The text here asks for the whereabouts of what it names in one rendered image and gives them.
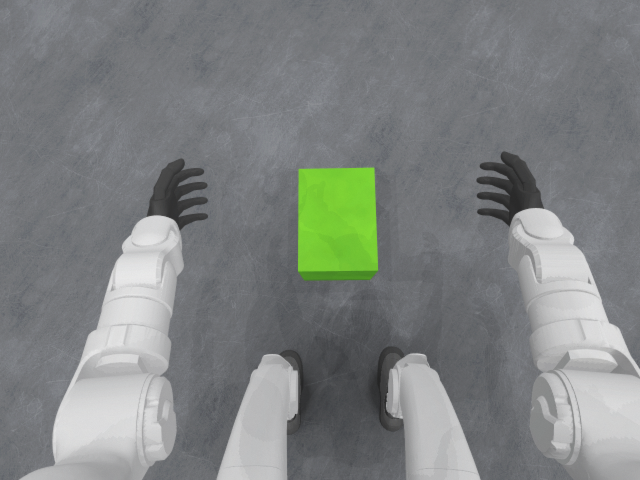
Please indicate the robot right upper arm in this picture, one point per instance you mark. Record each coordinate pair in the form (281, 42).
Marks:
(589, 422)

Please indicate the robot foot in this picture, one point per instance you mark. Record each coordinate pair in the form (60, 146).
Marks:
(387, 360)
(295, 361)

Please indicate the robot right foot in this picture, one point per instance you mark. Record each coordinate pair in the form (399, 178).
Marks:
(387, 360)

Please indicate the robot left upper arm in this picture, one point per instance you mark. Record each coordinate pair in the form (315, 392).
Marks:
(113, 428)

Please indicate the robot right hand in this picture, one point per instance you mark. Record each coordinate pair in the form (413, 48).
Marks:
(521, 187)

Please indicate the robot right forearm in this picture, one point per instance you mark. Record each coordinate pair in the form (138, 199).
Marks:
(570, 329)

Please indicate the robot left forearm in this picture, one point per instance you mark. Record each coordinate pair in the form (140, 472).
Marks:
(132, 332)

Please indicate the robot left foot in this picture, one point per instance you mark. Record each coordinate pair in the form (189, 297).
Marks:
(295, 361)

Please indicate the robot left hand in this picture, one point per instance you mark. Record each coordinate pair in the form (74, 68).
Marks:
(164, 201)

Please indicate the carton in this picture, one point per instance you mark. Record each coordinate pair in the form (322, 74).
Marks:
(337, 232)

